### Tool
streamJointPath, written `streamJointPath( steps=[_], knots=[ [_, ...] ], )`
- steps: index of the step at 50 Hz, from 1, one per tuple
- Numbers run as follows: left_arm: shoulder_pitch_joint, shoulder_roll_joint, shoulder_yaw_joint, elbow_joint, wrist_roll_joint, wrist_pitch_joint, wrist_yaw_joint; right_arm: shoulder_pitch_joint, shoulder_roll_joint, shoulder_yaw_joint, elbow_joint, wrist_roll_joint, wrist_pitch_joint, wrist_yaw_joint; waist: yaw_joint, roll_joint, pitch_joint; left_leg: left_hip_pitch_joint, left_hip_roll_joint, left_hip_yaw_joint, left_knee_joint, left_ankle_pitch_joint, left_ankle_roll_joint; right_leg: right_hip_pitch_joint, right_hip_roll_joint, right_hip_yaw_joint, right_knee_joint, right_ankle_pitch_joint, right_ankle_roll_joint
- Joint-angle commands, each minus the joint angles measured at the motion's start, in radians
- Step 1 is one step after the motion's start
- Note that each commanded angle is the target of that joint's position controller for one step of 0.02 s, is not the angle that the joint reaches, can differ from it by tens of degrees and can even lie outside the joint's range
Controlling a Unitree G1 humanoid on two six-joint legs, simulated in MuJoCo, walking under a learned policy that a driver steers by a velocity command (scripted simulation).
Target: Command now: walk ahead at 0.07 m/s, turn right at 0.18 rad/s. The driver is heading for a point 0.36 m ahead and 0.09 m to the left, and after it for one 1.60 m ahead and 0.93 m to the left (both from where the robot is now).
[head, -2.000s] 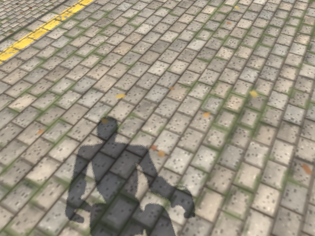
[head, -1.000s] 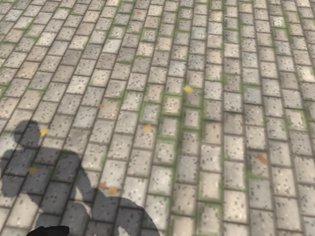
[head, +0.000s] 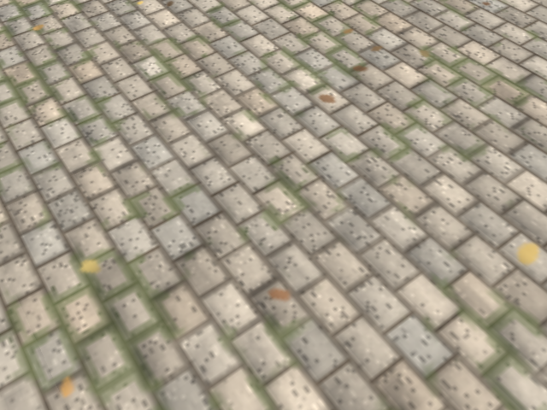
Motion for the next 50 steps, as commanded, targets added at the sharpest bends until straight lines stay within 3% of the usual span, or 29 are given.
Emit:
streamJointPath(
  steps=[1, 3, 5, 8, 9, 10, 11, 12, 13, 14, 17, 29, 50],
  knots=[
    [0.007, 0.144, 0.036, -0.048, 0.031, -0.043, 0.003, -0.114, -0.127, -0.03, -0.106, 0.0, -0.03, -0.003, 0.059, -0.216, -0.028, -0.189, 0.009, -0.048, 0.193, -0.11, -0.019, 0.093, -0.294, 0.353, -0.286, 0.017, -0.21],
    [-0.048, 0.126, 0.027, -0.039, 0.01, -0.063, 0.008, -0.045, -0.115, -0.034, -0.063, -0.013, -0.021, -0.01, 0.028, -0.211, -0.018, -0.152, 0.019, -0.059, 0.206, -0.037, -0.041, 0.087, -0.24, 0.259, -0.247, 0.229, -0.172],
    [-0.061, 0.098, 0.018, -0.028, 0.008, -0.065, 0.011, -0.007, -0.071, -0.019, -0.043, -0.009, -0.023, -0.003, 0.009, -0.18, -0.055, -0.037, 0.01, -0.038, 0.159, 0.008, -0.053, 0.062, -0.195, 0.166, -0.196, 0.463, -0.163],
    [-0.032, 0.101, 0.019, -0.005, 0.002, -0.053, 0.009, -0.038, -0.048, -0.004, -0.05, 0.001, -0.024, 0.004, 0.031, -0.17, -0.078, 0.045, -0.009, -0.013, 0.011, 0.041, -0.052, 0.093, -0.193, 0.162, -0.141, 0.565, -0.176],
    [-0.037, 0.098, 0.017, 0.0, -0.005, -0.049, 0.008, -0.029, -0.048, -0.002, -0.046, 0.003, -0.024, 0.005, 0.019, -0.161, -0.079, 0.089, -0.014, -0.006, -0.085, 0.114, -0.044, 0.09, -0.189, 0.167, -0.128, 0.543, -0.168],
    [-0.025, 0.093, 0.016, 0.012, -0.013, -0.049, 0.007, -0.017, -0.051, 0.0, -0.042, -0.003, -0.025, 0.006, 0.007, -0.141, -0.075, 0.157, -0.013, -0.013, -0.204, 0.266, -0.03, 0.073, -0.176, 0.168, -0.125, 0.468, -0.141],
    [0.011, 0.083, 0.014, 0.025, -0.007, -0.055, 0.005, -0.011, -0.084, -0.004, -0.042, -0.015, -0.024, 0.002, 0.017, -0.101, -0.086, 0.232, 0.018, -0.056, -0.218, 0.418, -0.016, 0.047, -0.151, 0.168, -0.123, 0.348, -0.101],
    [0.05, 0.081, 0.013, 0.032, 0.01, -0.064, 0.0, -0.008, -0.144, -0.015, -0.049, -0.016, -0.022, -0.005, 0.051, -0.015, -0.085, 0.285, 0.062, -0.088, -0.183, 0.555, 0.011, 0.002, -0.101, 0.137, -0.109, 0.219, -0.065],
    [0.074, 0.086, 0.016, 0.04, 0.009, -0.067, -0.001, -0.026, -0.16, -0.024, -0.034, -0.003, -0.019, -0.005, 0.069, 0.052, -0.075, 0.252, 0.044, -0.065, -0.137, 0.463, 0.047, 0.001, -0.058, 0.093, -0.126, 0.171, -0.036],
    [0.029, 0.106, 0.017, 0.048, 0.006, -0.066, 0.002, -0.027, -0.114, -0.017, -0.04, 0.001, -0.019, 0.0, 0.024, 0.017, -0.055, 0.22, 0.026, -0.062, -0.149, 0.392, 0.052, 0.009, -0.046, 0.075, -0.102, 0.15, -0.018],
    [0.004, 0.087, 0.018, 0.047, -0.001, -0.049, 0.013, -0.035, -0.074, -0.003, -0.026, -0.006, -0.028, -0.001, 0.024, 0.026, -0.05, 0.202, 0.016, -0.058, -0.157, 0.383, 0.038, 0.015, -0.045, 0.064, -0.075, 0.198, -0.012],
    [0.037, 0.081, 0.028, 0.117, -0.005, -0.036, 0.031, -0.039, -0.064, 0.007, 0.023, -0.002, -0.034, -0.008, 0.029, -0.036, -0.043, 0.182, 0.003, -0.048, -0.147, 0.348, 0.045, 0.048, -0.046, 0.058, -0.06, 0.234, 0.009],
    [0.081, 0.062, 0.029, 0.306, -0.009, -0.041, 0.049, -0.016, -0.041, 0.008, 0.189, 0.003, -0.024, -0.021, 0.028, -0.027, 0.004, 0.178, -0.016, -0.04, -0.192, 0.273, 0.051, 0.047, -0.039, 0.035, -0.1, 0.177, 0.026]
  ],
)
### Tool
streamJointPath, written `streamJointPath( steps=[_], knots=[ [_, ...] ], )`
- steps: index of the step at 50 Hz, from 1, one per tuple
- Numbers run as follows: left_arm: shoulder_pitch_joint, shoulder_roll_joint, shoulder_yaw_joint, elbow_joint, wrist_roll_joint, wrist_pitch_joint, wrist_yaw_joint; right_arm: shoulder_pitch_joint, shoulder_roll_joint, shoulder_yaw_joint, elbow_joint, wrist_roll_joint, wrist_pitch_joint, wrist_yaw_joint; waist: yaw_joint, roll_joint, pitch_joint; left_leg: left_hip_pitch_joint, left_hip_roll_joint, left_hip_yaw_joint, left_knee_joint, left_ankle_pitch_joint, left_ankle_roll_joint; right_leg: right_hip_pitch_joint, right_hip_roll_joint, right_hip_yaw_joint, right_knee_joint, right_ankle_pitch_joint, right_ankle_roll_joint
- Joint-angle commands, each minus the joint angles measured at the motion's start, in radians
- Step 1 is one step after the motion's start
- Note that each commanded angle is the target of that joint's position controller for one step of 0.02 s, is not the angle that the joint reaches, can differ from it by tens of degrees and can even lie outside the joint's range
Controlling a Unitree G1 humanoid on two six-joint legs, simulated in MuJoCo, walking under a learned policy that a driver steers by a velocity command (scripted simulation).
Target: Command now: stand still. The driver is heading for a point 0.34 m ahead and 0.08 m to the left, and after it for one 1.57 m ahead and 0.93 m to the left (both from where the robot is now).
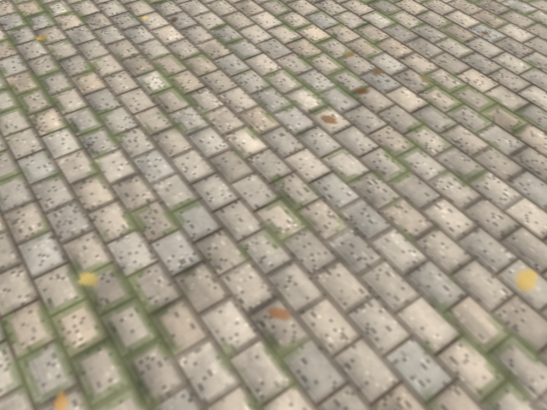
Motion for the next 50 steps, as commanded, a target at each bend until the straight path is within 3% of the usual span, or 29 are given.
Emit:
streamJointPath(
  steps=[1, 21, 22, 23, 24, 25, 26, 27, 28, 29, 30, 31, 32, 33, 34, 35, 36, 37, 39, 41, 44, 48, 49, 50],
  knots=[
    [0.027, 0.099, 0.019, -0.01, 0.0, -0.011, 0.004, 0.0, -0.105, -0.021, -0.022, 0.001, -0.008, -0.006, -0.001, 0.006, -0.015, 0.033, 0.033, -0.035, -0.091, 0.167, 0.021, -0.052, -0.017, 0.009, -0.085, 0.198, -0.014],
    [0.076, 0.066, -0.002, 0.112, -0.002, -0.019, 0.006, 0.05, -0.082, -0.013, 0.07, 0.004, -0.001, -0.013, -0.002, 0.003, 0.007, 0.03, 0.021, -0.034, -0.113, 0.139, 0.027, -0.077, -0.012, -0.012, -0.109, 0.161, -0.009],
    [0.112, 0.058, -0.002, 0.13, -0.009, -0.017, 0.007, 0.086, -0.086, -0.017, 0.089, 0.009, 0.003, -0.016, -0.002, 0.013, -0.042, 0.047, 0.0, -0.019, -0.112, -0.123, 0.041, -0.068, 0.02, -0.048, -0.082, -0.056, -0.023],
    [0.115, 0.076, 0.004, 0.124, -0.018, -0.017, 0.007, 0.108, -0.114, -0.028, 0.093, 0.022, 0.004, -0.017, -0.007, 0.026, -0.007, 0.008, 0.01, -0.048, -0.125, -0.418, 0.067, -0.127, 0.031, -0.054, -0.048, -0.301, -0.046],
    [0.088, 0.088, 0.007, 0.101, -0.022, -0.027, 0.005, 0.128, -0.135, -0.034, 0.089, 0.028, -0.004, -0.015, -0.019, 0.052, 0.06, -0.03, 0.064, -0.134, -0.168, -0.607, 0.101, -0.23, 0.015, -0.036, -0.013, -0.433, -0.068],
    [0.039, 0.063, 0.001, 0.066, -0.028, -0.048, 0.001, 0.152, -0.152, -0.039, 0.082, 0.035, -0.022, -0.01, -0.037, 0.103, 0.107, -0.019, 0.149, -0.263, -0.237, -0.668, 0.145, -0.318, -0.001, -0.036, 0.05, -0.385, -0.074],
    [-0.002, 0.022, -0.009, 0.039, -0.033, -0.072, -0.009, 0.158, -0.175, -0.049, 0.077, 0.037, -0.041, -0.006, -0.037, 0.177, 0.112, -0.009, 0.251, -0.404, -0.329, -0.639, 0.191, -0.33, 0.001, -0.085, 0.146, -0.191, -0.063],
    [-0.019, 0.019, -0.009, 0.031, -0.028, -0.089, -0.02, 0.149, -0.194, -0.059, 0.071, 0.036, -0.054, -0.005, -0.029, 0.204, 0.099, -0.061, 0.324, -0.501, -0.398, -0.582, 0.229, -0.283, -0.027, -0.082, 0.24, -0.071, -0.069],
    [-0.013, 0.038, -0.002, 0.025, -0.027, -0.1, -0.029, 0.105, -0.181, -0.056, 0.047, 0.027, -0.065, -0.003, -0.003, 0.178, 0.082, -0.116, 0.344, -0.516, -0.417, -0.521, 0.23, -0.249, -0.052, -0.055, 0.302, -0.09, -0.087],
    [0.024, 0.03, -0.003, 0.027, -0.03, -0.108, -0.033, 0.026, -0.166, -0.05, 0.009, 0.029, -0.074, 0.003, 0.041, 0.166, 0.07, -0.169, 0.329, -0.461, -0.419, -0.462, 0.204, -0.19, -0.067, -0.054, 0.273, -0.135, -0.109],
    [0.103, 0.017, -0.005, 0.051, -0.033, -0.114, -0.033, -0.065, -0.158, -0.046, -0.03, 0.044, -0.074, 0.009, 0.097, 0.16, 0.058, -0.25, 0.268, -0.337, -0.403, -0.393, 0.157, -0.051, -0.059, -0.088, 0.129, -0.12, -0.129],
    [0.216, 0.012, 0.001, 0.102, -0.027, -0.119, -0.03, -0.113, -0.158, -0.047, -0.05, 0.054, -0.069, 0.01, 0.148, 0.148, 0.044, -0.325, 0.174, -0.195, -0.325, -0.352, 0.116, 0.125, -0.003, -0.164, -0.027, -0.02, -0.13],
    [0.303, 0.037, 0.014, 0.151, -0.014, -0.12, -0.026, -0.126, -0.134, -0.042, -0.065, 0.047, -0.068, 0.009, 0.171, 0.072, 0.047, -0.382, 0.095, -0.097, -0.162, -0.317, 0.087, 0.229, 0.038, -0.182, -0.092, 0.03, -0.112],
    [0.453, 0.094, 0.027, 0.169, 0.048, -0.113, -0.036, -0.135, -0.081, -0.041, -0.064, -0.038, -0.046, 0.031, 0.223, -0.224, -0.018, -0.551, -0.005, 0.017, 0.218, -0.313, 0.094, 0.423, -0.136, 0.097, -0.277, -0.235, -0.137],
    [0.428, 0.146, 0.032, 0.14, 0.061, -0.11, -0.04, -0.178, -0.009, -0.021, -0.126, -0.049, -0.046, 0.04, 0.185, -0.318, 0.031, -0.752, -0.054, 0.029, 0.437, -0.245, 0.089, 0.392, -0.371, 0.519, -0.403, -0.471, -0.191],
    [0.356, 0.15, 0.035, 0.127, 0.057, -0.097, -0.036, -0.193, -0.026, -0.024, -0.159, -0.055, -0.049, 0.055, 0.139, -0.233, 0.085, -0.796, 0.027, -0.071, 0.528, -0.126, 0.105, 0.262, -0.435, 0.648, -0.448, -0.598, -0.267],
    [0.253, 0.125, 0.03, 0.09, 0.043, -0.101, -0.039, -0.2, -0.059, -0.032, -0.157, -0.043, -0.054, 0.069, 0.087, -0.122, 0.115, -0.81, 0.072, -0.075, 0.569, -0.004, 0.095, 0.234, -0.394, 0.549, -0.43, -0.511, -0.251],
    [0.213, 0.125, 0.031, 0.071, 0.032, -0.111, -0.043, -0.167, -0.078, -0.037, -0.142, -0.045, -0.061, 0.08, 0.065, -0.074, 0.069, -0.758, 0.087, -0.061, 0.557, 0.052, 0.077, 0.231, -0.337, 0.434, -0.427, -0.39, -0.224],
    [0.217, 0.097, 0.022, 0.068, 0.023, -0.127, -0.041, -0.138, -0.082, -0.042, -0.127, -0.052, -0.053, 0.095, 0.047, -0.069, 0.036, -0.674, 0.091, -0.016, 0.545, 0.096, 0.043, 0.207, -0.263, 0.29, -0.46, -0.239, -0.2],
    [0.274, 0.074, 0.016, 0.094, 0.019, -0.137, -0.041, -0.19, -0.061, -0.035, -0.152, -0.044, -0.039, 0.1, 0.056, -0.086, 0.071, -0.68, 0.085, 0.018, 0.506, 0.133, 0.026, 0.199, -0.232, 0.21, -0.485, -0.129, -0.202],
    [0.285, 0.095, 0.019, 0.096, 0.019, -0.142, -0.041, -0.298, -0.046, -0.023, -0.203, -0.032, -0.03, 0.101, 0.062, -0.098, 0.109, -0.629, 0.067, 0.058, 0.335, 0.192, 0.022, 0.181, -0.211, 0.089, -0.517, 0.024, -0.198],
    [0.317, 0.107, 0.02, 0.113, 0.025, -0.149, -0.039, -0.386, -0.043, -0.012, -0.254, -0.029, -0.025, 0.105, 0.081, -0.102, 0.145, -0.527, 0.042, 0.113, 0.186, 0.201, 0.1, 0.24, -0.255, -0.077, -0.561, 0.253, -0.17],
    [0.306, 0.108, 0.018, 0.115, 0.025, -0.148, -0.039, -0.375, -0.042, -0.011, -0.258, -0.031, -0.025, 0.102, 0.066, -0.103, 0.139, -0.472, 0.023, 0.139, 0.154, 0.176, 0.132, 0.256, -0.252, -0.132, -0.519, 0.423, -0.157],
    [0.303, 0.117, 0.017, 0.116, 0.026, -0.146, -0.038, -0.352, -0.048, -0.012, -0.256, -0.036, -0.024, 0.097, 0.048, -0.119, 0.109, -0.391, -0.013, 0.172, 0.142, 0.143, 0.161, 0.273, -0.253, -0.179, -0.437, 0.711, -0.145]
  ],
)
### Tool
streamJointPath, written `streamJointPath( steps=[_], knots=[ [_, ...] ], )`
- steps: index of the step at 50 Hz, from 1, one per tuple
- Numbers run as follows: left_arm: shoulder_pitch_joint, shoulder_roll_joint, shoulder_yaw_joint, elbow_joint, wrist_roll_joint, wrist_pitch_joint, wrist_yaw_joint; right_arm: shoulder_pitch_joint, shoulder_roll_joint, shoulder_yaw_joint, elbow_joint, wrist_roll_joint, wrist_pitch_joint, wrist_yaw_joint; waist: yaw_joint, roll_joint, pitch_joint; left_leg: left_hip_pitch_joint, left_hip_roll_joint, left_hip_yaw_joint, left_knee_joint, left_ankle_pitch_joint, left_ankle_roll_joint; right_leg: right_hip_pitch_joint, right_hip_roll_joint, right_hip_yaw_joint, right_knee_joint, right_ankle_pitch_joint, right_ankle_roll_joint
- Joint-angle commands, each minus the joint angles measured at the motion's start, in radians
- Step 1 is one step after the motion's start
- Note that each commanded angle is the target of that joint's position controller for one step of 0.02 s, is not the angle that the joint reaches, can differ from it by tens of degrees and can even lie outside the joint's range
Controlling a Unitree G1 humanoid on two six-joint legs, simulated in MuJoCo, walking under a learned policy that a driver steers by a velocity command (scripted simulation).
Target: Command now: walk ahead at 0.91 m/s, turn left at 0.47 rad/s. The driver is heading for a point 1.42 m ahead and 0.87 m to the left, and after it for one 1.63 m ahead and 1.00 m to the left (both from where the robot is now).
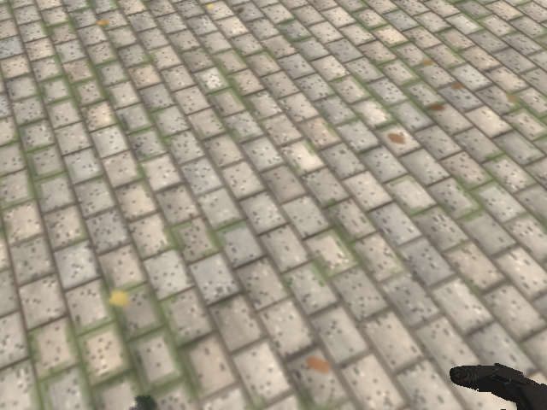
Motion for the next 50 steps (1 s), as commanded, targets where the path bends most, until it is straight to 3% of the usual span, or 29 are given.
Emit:
streamJointPath(
  steps=[1, 3, 4, 5, 6, 7, 9, 12, 14, 17, 20, 22, 24, 25, 26, 27, 28, 29, 30, 31, 33, 36, 39, 42, 44, 46, 48, 49, 50],
  knots=[
    [-0.003, 0.158, 0.022, -0.029, 0.006, -0.005, 0.009, -0.049, -0.049, -0.007, -0.068, -0.006, -0.009, -0.01, -0.081, -0.151, 0.102, 0.175, -0.095, 0.095, -0.028, -0.07, 0.081, -0.118, -0.235, -0.085, 0.183, 1.04, -0.134],
    [-0.035, 0.221, 0.037, -0.046, 0.015, 0.018, 0.02, 0.292, -0.112, -0.037, 0.024, -0.003, -0.016, -0.024, -0.241, -0.179, -0.084, 0.518, -0.18, 0.11, -0.032, -0.155, 0.125, -0.167, -0.241, -0.118, 0.635, 1.345, -0.116],
    [-0.067, 0.243, 0.045, -0.066, 0.011, 0.022, 0.023, 0.486, -0.171, -0.067, 0.084, -0.006, -0.02, -0.034, -0.335, -0.127, -0.17, 0.797, -0.139, 0.002, -0.089, -0.194, 0.146, -0.369, -0.21, -0.111, 0.946, 1.153, -0.098],
    [-0.064, 0.108, 0.017, -0.12, 0.0, 0.011, -0.001, 0.526, -0.265, -0.093, 0.108, -0.015, -0.021, -0.048, -0.257, 0.124, -0.22, 1.064, 0.11, -0.459, -0.197, -0.544, 0.23, -0.787, -0.067, -0.074, 1.319, 0.306, -0.06],
    [-0.11, 0.117, 0.017, -0.179, -0.009, -0.02, -0.017, 0.503, -0.3, -0.101, 0.112, 0.003, -0.015, -0.04, -0.208, 0.201, -0.284, 1.101, 0.223, -0.977, -0.457, -0.705, 0.291, -0.997, 0.058, 0.107, 1.483, -0.058, -0.062],
    [-0.263, 0.163, 0.025, -0.234, -0.005, -0.033, -0.014, 0.445, -0.266, -0.097, 0.115, 0.006, -0.017, -0.043, -0.203, 0.121, -0.12, 1.017, 0.198, -0.903, -0.501, -0.613, 0.254, -1.113, -0.011, 0.166, 1.504, 0.051, -0.087],
    [-0.302, 0.148, 0.015, -0.251, 0.009, -0.043, -0.012, 0.385, -0.19, -0.083, 0.112, 0.011, -0.031, -0.053, -0.133, -0.053, -0.003, 0.727, 0.141, -0.678, -0.52, -0.337, 0.218, -1.005, -0.083, 0.149, 1.372, 0.135, -0.08],
    [-0.303, 0.11, 0.004, -0.292, 0.046, 0.012, -0.025, 0.368, -0.114, -0.051, 0.11, 0.03, -0.055, -0.067, -0.049, -0.029, 0.056, 0.494, 0.045, -0.53, -0.545, -0.221, 0.219, -0.915, -0.117, 0.142, 1.255, 0.066, -0.016],
    [-0.418, 0.102, -0.006, -0.354, 0.049, 0.036, -0.032, 0.409, -0.125, -0.047, 0.107, 0.042, -0.072, -0.068, -0.066, -0.021, 0.115, 0.396, 0.01, -0.484, -0.589, -0.167, 0.218, -0.941, -0.12, 0.093, 1.133, 0.102, 0.02],
    [-0.616, 0.098, -0.023, -0.445, 0.031, 0.037, -0.042, 0.49, -0.138, -0.049, 0.101, 0.032, -0.079, -0.065, -0.124, 0.008, 0.163, 0.348, -0.033, -0.457, -0.604, 0.097, 0.182, -0.897, -0.066, 0.041, 0.847, 0.302, 0.044],
    [-0.702, 0.1, -0.034, -0.492, 0.013, 0.033, -0.047, 0.574, -0.163, -0.059, 0.107, 0.037, -0.076, -0.064, -0.181, 0.042, 0.113, 0.488, -0.02, -0.469, -0.567, 0.415, 0.135, -0.832, 0.001, 0.022, 0.658, 0.446, 0.022],
    [-0.718, 0.118, -0.034, -0.521, 0.005, 0.033, -0.04, 0.574, -0.181, -0.063, 0.104, 0.045, -0.073, -0.073, -0.178, 0.053, 0.079, 0.603, -0.002, -0.479, -0.515, 0.556, 0.111, -0.781, 0.024, 0.041, 0.558, 0.451, -0.003],
    [-0.595, 0.172, -0.015, -0.504, 0.0, 0.034, -0.019, 0.531, -0.221, -0.071, 0.089, 0.046, -0.075, -0.081, -0.109, 0.07, -0.03, 0.643, -0.007, -0.481, -0.347, 0.808, 0.058, -0.535, 0.074, 0.061, 0.492, 0.383, -0.025],
    [-0.449, 0.23, 0.009, -0.473, -0.011, 0.031, -0.001, 0.497, -0.263, -0.08, 0.079, 0.036, -0.078, -0.078, -0.027, 0.086, -0.124, 0.634, -0.006, -0.492, -0.166, 0.85, 0.039, -0.362, 0.069, 0.085, 0.509, 0.313, -0.034],
    [-0.236, 0.279, 0.032, -0.421, -0.017, 0.032, 0.022, 0.428, -0.283, -0.086, 0.062, 0.027, -0.083, -0.07, 0.094, 0.084, -0.212, 0.545, -0.041, -0.481, 0.061, 0.774, 0.032, -0.144, 0.026, 0.091, 0.508, 0.239, -0.04],
    [-0.043, 0.341, 0.055, -0.391, 0.016, 0.031, 0.046, 0.413, -0.162, -0.059, 0.031, 0.02, -0.092, -0.065, 0.14, -0.034, -0.329, 0.382, -0.097, -0.425, 0.39, 0.327, 0.036, 0.088, -0.169, 0.274, 0.534, -0.077, -0.063],
    [-0.111, 0.383, 0.061, -0.406, 0.05, 0.029, 0.036, 0.527, -0.038, -0.025, -0.03, 0.082, -0.086, -0.067, -0.002, -0.379, -0.444, 0.096, -0.203, -0.306, 0.671, -0.382, 0.01, 0.248, -0.467, 0.836, 0.348, -0.215, -0.154],
    [-0.224, 0.316, 0.068, -0.421, 0.041, 0.036, 0.017, 0.526, -0.125, -0.024, -0.016, 0.063, -0.068, -0.082, -0.026, -0.291, -0.372, -0.001, -0.106, -0.264, 0.728, -0.289, 0.029, 0.13, -0.431, 0.912, 0.279, -0.386, -0.186],
    [-0.296, 0.198, 0.041, -0.432, 0.032, 0.037, 0.011, 0.443, -0.154, -0.031, -0.001, 0.038, -0.052, -0.076, -0.024, -0.135, -0.217, -0.016, -0.052, -0.24, 0.69, -0.198, 0.024, -0.028, -0.373, 0.729, 0.265, -0.381, -0.178],
    [-0.302, 0.155, 0.031, -0.407, 0.033, 0.035, 0.007, 0.398, -0.146, -0.032, -0.007, 0.025, -0.041, -0.063, -0.034, -0.029, -0.107, -0.005, -0.024, -0.223, 0.656, -0.174, 0.018, -0.164, -0.341, 0.593, 0.244, -0.219, -0.167],
    [-0.256, 0.137, 0.022, -0.345, 0.029, 0.021, 0.008, 0.341, -0.098, -0.025, -0.044, -0.002, -0.013, -0.033, -0.066, -0.029, -0.01, -0.003, 0.028, -0.212, 0.624, -0.174, 0.01, -0.306, -0.285, 0.383, 0.209, -0.04, -0.136],
    [-0.215, 0.118, 0.017, -0.284, -0.007, -0.006, -0.014, 0.243, -0.054, -0.004, -0.124, -0.004, 0.017, -0.009, -0.096, -0.069, 0.047, -0.077, 0.081, -0.185, 0.599, -0.128, 0.003, -0.363, -0.272, 0.182, 0.155, 0.156, -0.101],
    [-0.26, 0.135, 0.017, -0.28, -0.003, -0.022, -0.019, 0.144, -0.067, 0.007, -0.19, 0.004, 0.019, 0.007, -0.131, -0.077, 0.094, -0.057, 0.075, -0.139, 0.464, 0.044, 0.001, -0.443, -0.208, -0.042, 0.11, 0.353, -0.067],
    [-0.22, 0.186, 0.025, -0.261, -0.002, -0.028, -0.013, 0.037, -0.085, 0.016, -0.225, 0.003, 0.017, 0.025, -0.114, -0.024, 0.153, 0.022, 0.037, -0.022, 0.194, 0.149, 0.03, -0.419, -0.17, -0.176, 0.066, 0.53, -0.047],
    [-0.155, 0.225, 0.029, -0.249, -0.002, -0.021, -0.004, -0.005, -0.087, 0.019, -0.227, 0.002, 0.01, 0.032, -0.098, -0.023, 0.145, 0.099, -0.029, 0.067, 0.078, 0.149, 0.064, -0.323, -0.167, -0.226, 0.12, 0.899, -0.027],
    [-0.123, 0.287, 0.041, -0.257, -0.002, 0.006, 0.015, 0.064, -0.12, 0.008, -0.201, 0.006, 0.004, 0.021, -0.148, -0.088, 0.065, 0.2, -0.101, 0.103, 0.037, 0.067, 0.092, -0.199, -0.197, -0.23, 0.284, 1.311, -0.016],
    [-0.182, 0.341, 0.056, -0.286, 0.007, 0.046, 0.026, 0.353, -0.188, -0.026, -0.121, 0.01, -0.001, -0.002, -0.303, -0.13, -0.082, 0.506, -0.152, 0.062, 0.025, -0.042, 0.135, -0.231, -0.245, -0.201, 0.663, 1.457, -0.038],
    [-0.222, 0.336, 0.057, -0.31, 0.012, 0.06, 0.021, 0.565, -0.232, -0.058, -0.048, 0.011, -0.005, -0.024, -0.382, -0.095, -0.169, 0.777, -0.162, -0.007, -0.047, -0.08, 0.167, -0.381, -0.238, -0.18, 0.974, 1.273, -0.048],
    [-0.248, 0.275, 0.053, -0.324, 0.012, 0.061, 0.005, 0.536, -0.288, -0.097, -0.036, 0.043, 0.01, -0.05, -0.336, 0.095, -0.136, 0.946, -0.085, -0.177, -0.107, -0.16, 0.184, -0.663, -0.047, -0.167, 1.358, 0.307, -0.022]
  ],
)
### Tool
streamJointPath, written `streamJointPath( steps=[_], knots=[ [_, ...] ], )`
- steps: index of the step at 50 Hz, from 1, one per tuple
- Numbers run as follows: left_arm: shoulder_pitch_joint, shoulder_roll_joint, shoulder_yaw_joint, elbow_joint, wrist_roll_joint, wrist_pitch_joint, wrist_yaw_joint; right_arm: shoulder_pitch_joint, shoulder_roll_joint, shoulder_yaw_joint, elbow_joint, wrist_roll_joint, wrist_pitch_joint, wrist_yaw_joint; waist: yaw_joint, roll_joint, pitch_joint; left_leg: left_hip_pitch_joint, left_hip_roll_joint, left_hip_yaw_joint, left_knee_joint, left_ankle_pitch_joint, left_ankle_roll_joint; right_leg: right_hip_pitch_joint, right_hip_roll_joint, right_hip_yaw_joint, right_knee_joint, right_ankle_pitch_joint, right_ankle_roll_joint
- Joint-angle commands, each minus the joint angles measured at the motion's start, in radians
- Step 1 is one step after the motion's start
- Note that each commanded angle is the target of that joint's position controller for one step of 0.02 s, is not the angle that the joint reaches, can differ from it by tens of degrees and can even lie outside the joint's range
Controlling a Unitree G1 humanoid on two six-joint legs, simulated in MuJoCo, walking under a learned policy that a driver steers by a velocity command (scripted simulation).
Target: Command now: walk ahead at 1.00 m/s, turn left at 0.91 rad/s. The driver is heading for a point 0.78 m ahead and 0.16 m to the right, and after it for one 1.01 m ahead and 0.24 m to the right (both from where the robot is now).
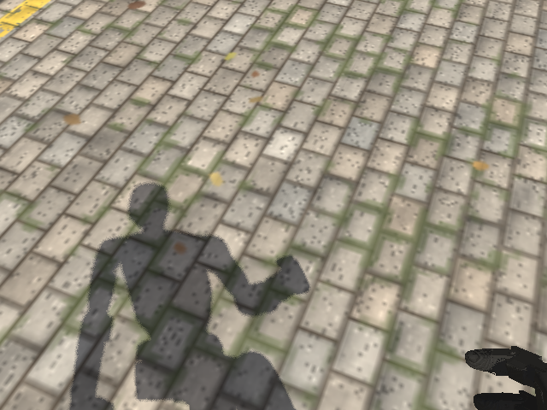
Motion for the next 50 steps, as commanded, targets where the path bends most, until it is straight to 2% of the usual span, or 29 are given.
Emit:
streamJointPath(
  steps=[1, 2, 3, 5, 8, 12, 14, 17, 19, 21, 22, 23, 24, 26, 27, 28, 30, 34, 36, 39, 41, 42, 43, 44, 45, 46, 47, 48, 50],
  knots=[
    [-0.104, 0.13, 0.026, -0.262, -0.008, -0.02, -0.011, 0.355, -0.355, -0.126, 0.06, -0.025, 0.034, -0.043, -0.103, 0.214, -0.286, 1.026, 0.294, -0.768, -0.189, -0.052, 0.25, -0.974, 0.101, 0.183, 1.014, -0.194, -0.005],
    [-0.211, 0.168, 0.019, -0.292, -0.011, -0.047, -0.009, 0.426, -0.309, -0.125, 0.036, -0.026, 0.04, -0.058, -0.185, 0.014, -0.358, 1.02, 0.34, -0.909, -0.356, -0.191, 0.267, -1.056, 0.065, 0.351, 1.0, -0.107, -0.018],
    [-0.23, 0.16, 0.011, -0.286, -0.016, -0.059, -0.008, 0.405, -0.248, -0.112, 0.073, -0.017, 0.028, -0.07, -0.139, -0.071, -0.184, 0.842, 0.342, -0.852, -0.43, -0.207, 0.218, -1.062, 0.006, 0.356, 0.879, -0.046, -0.028],
    [-0.225, 0.133, -0.003, -0.262, 0.014, -0.038, -0.007, 0.337, -0.169, -0.083, 0.092, -0.014, -0.014, -0.082, -0.034, -0.151, -0.045, 0.518, 0.254, -0.667, -0.441, -0.081, 0.139, -0.907, -0.066, 0.354, 0.69, -0.031, -0.028],
    [-0.223, 0.097, -0.015, -0.259, 0.034, 0.013, -0.03, 0.342, -0.106, -0.053, 0.119, 0.005, -0.061, -0.078, 0.011, -0.114, 0.013, 0.297, 0.17, -0.513, -0.507, 0.005, 0.115, -0.803, -0.107, 0.334, 0.495, -0.039, 0.0],
    [-0.442, 0.056, -0.039, -0.332, 0.005, 0.004, -0.052, 0.399, -0.117, -0.057, 0.149, 0.02, -0.088, -0.054, -0.059, -0.062, 0.078, 0.279, 0.078, -0.322, -0.574, 0.261, 0.04, -0.764, -0.077, 0.252, 0.105, 0.333, -0.035],
    [-0.5, 0.052, -0.04, -0.332, -0.016, -0.001, -0.06, 0.454, -0.119, -0.054, 0.174, 0.032, -0.103, -0.048, -0.105, -0.055, 0.069, 0.35, 0.101, -0.277, -0.637, 0.401, -0.006, -0.693, -0.033, 0.198, -0.027, 0.508, -0.083],
    [-0.52, 0.086, -0.027, -0.324, -0.021, -0.006, -0.058, 0.479, -0.156, -0.054, 0.208, 0.014, -0.11, -0.058, -0.105, -0.023, 0.041, 0.589, 0.153, -0.195, -0.609, 0.723, -0.065, -0.684, 0.039, 0.167, -0.134, 0.498, -0.145],
    [-0.449, 0.126, -0.01, -0.301, -0.019, -0.005, -0.054, 0.478, -0.192, -0.06, 0.219, -0.014, -0.096, -0.082, -0.05, 0.049, -0.042, 0.724, 0.197, -0.144, -0.448, 1.11, -0.108, -0.622, 0.129, 0.151, -0.127, 0.343, -0.175],
    [-0.126, 0.188, 0.022, -0.198, -0.026, 0.004, -0.043, 0.407, -0.213, -0.067, 0.205, -0.053, -0.064, -0.104, 0.113, 0.095, -0.188, 0.72, 0.222, -0.1, -0.042, 1.286, -0.14, -0.366, 0.184, 0.161, -0.099, 0.224, -0.209],
    [0.088, 0.222, 0.045, -0.136, -0.02, 0.011, -0.031, 0.333, -0.217, -0.067, 0.183, -0.054, -0.055, -0.11, 0.235, 0.06, -0.241, 0.539, 0.185, -0.06, 0.31, 1.138, -0.149, -0.136, 0.143, 0.221, -0.124, 0.15, -0.247],
    [0.134, 0.34, 0.084, -0.116, 0.002, 0.022, -0.021, 0.393, -0.084, -0.036, 0.13, -0.016, -0.07, -0.089, 0.15, -0.239, -0.302, 0.05, 0.021, -0.074, 0.821, 0.268, -0.214, 0.203, -0.095, 0.662, -0.083, -0.013, -0.416],
    [0.046, 0.303, 0.08, -0.122, -0.016, 0.029, -0.035, 0.402, -0.074, -0.019, 0.101, -0.015, -0.098, -0.072, 0.084, -0.277, -0.381, -0.189, -0.074, -0.208, 0.949, -0.277, -0.211, 0.27, -0.199, 1.142, -0.33, -0.095, -0.493],
    [-0.072, 0.211, 0.069, -0.14, -0.026, 0.025, -0.037, 0.259, -0.107, 0.0, 0.054, -0.026, -0.121, -0.069, 0.042, -0.017, -0.157, -0.233, 0.069, -0.279, 0.807, -0.126, -0.185, 0.0, -0.171, 0.99, -0.424, -0.114, -0.433],
    [-0.084, 0.181, 0.061, -0.132, -0.025, 0.022, -0.033, 0.226, -0.097, 0.006, 0.042, -0.038, -0.117, -0.065, 0.009, 0.036, -0.08, -0.188, 0.103, -0.264, 0.718, -0.124, -0.187, -0.153, -0.125, 0.903, -0.446, -0.053, -0.4],
    [-0.095, 0.155, 0.048, -0.119, -0.026, 0.017, -0.027, 0.22, -0.086, 0.011, 0.021, -0.056, -0.099, -0.063, -0.038, 0.038, -0.025, -0.147, 0.118, -0.257, 0.667, -0.141, -0.203, -0.283, -0.076, 0.836, -0.468, -0.007, -0.378],
    [-0.099, 0.169, 0.047, -0.117, -0.029, -0.001, -0.027, 0.222, -0.067, 0.024, -0.003, -0.069, -0.06, -0.057, -0.079, -0.012, 0.021, -0.113, 0.15, -0.231, 0.544, -0.19, -0.236, -0.436, -0.021, 0.761, -0.503, 0.032, -0.384],
    [-0.111, 0.205, 0.066, -0.139, -0.037, -0.02, -0.029, -0.005, -0.04, 0.053, -0.101, -0.035, -0.054, -0.034, -0.031, -0.061, 0.086, 0.051, 0.146, -0.144, 0.111, 0.096, -0.277, -0.647, 0.075, 0.642, -0.585, 0.174, -0.334],
    [-0.079, 0.223, 0.077, -0.135, -0.051, -0.023, -0.035, -0.046, -0.03, 0.055, -0.109, -0.018, -0.056, -0.032, 0.013, -0.08, 0.045, 0.151, 0.11, -0.127, -0.016, 0.262, -0.27, -0.597, 0.075, 0.642, -0.567, 0.346, -0.291],
    [-0.043, 0.242, 0.088, -0.13, -0.051, -0.016, -0.027, -0.065, -0.066, 0.042, -0.117, -0.015, -0.063, -0.046, 0.039, -0.098, -0.002, 0.175, 0.082, -0.152, -0.144, 0.246, -0.254, -0.39, 0.047, 0.678, -0.464, 0.515, -0.247],
    [-0.051, 0.276, 0.096, -0.134, -0.039, -0.012, -0.018, 0.06, -0.127, 0.013, -0.081, -0.015, -0.071, -0.065, -0.021, -0.088, -0.111, 0.328, 0.035, -0.157, -0.181, 0.087, -0.234, -0.29, 0.047, 0.679, -0.248, 0.757, -0.206],
    [-0.088, 0.299, 0.1, -0.142, -0.035, -0.014, -0.022, 0.216, -0.158, -0.005, -0.045, -0.013, -0.077, -0.077, -0.118, -0.077, -0.204, 0.511, 0.054, -0.16, -0.186, 0.033, -0.221, -0.326, 0.076, 0.658, -0.041, 0.768, -0.185],
    [-0.127, 0.245, 0.085, -0.162, -0.031, -0.027, -0.025, 0.434, -0.218, -0.034, -0.009, -0.028, -0.082, -0.1, -0.217, -0.04, -0.324, 0.762, 0.193, -0.279, -0.148, -0.178, -0.191, -0.47, 0.11, 0.619, 0.24, 0.593, -0.175],
    [-0.086, 0.072, 0.042, -0.204, -0.057, -0.034, -0.02, 0.53, -0.29, -0.058, 0.006, -0.07, -0.08, -0.111, -0.19, 0.213, -0.444, 1.013, 0.496, -0.702, -0.248, -0.523, -0.132, -0.764, 0.211, 0.502, 0.557, -0.149, -0.164],
    [-0.044, 0.102, 0.026, -0.246, -0.065, -0.021, -0.02, 0.455, -0.316, -0.074, 0.009, -0.052, -0.066, -0.101, -0.116, 0.365, -0.494, 0.999, 0.573, -1.073, -0.4, -0.651, -0.061, -0.922, 0.172, 0.435, 0.721, -0.169, -0.167],
    [-0.147, 0.163, 0.035, -0.22, -0.038, -0.002, -0.016, 0.355, -0.193, -0.056, -0.01, -0.045, -0.061, -0.096, -0.128, 0.162, -0.309, 0.855, 0.501, -0.898, -0.408, -0.674, -0.075, -0.986, 0.093, 0.406, 0.732, -0.053, -0.169],
    [-0.215, 0.169, 0.037, -0.224, -0.02, 0.007, -0.028, 0.323, -0.125, -0.04, 0.001, -0.038, -0.061, -0.091, -0.128, 0.049, -0.19, 0.725, 0.45, -0.702, -0.398, -0.474, -0.092, -0.977, 0.06, 0.387, 0.678, 0.01, -0.16],
    [-0.256, 0.159, 0.038, -0.227, -0.012, 0.017, -0.043, 0.328, -0.103, -0.035, 0.022, -0.043, -0.061, -0.089, -0.117, 0.008, -0.131, 0.639, 0.409, -0.571, -0.41, -0.294, -0.11, -0.954, 0.034, 0.382, 0.647, 0.024, -0.149],
    [-0.287, 0.111, 0.027, -0.258, 0.002, 0.044, -0.067, 0.375, -0.076, -0.028, 0.084, -0.026, -0.077, -0.086, -0.079, 0.065, -0.064, 0.548, 0.368, -0.399, -0.433, -0.092, -0.13, -0.952, -0.007, 0.377, 0.622, 0.023, -0.136]
  ],
)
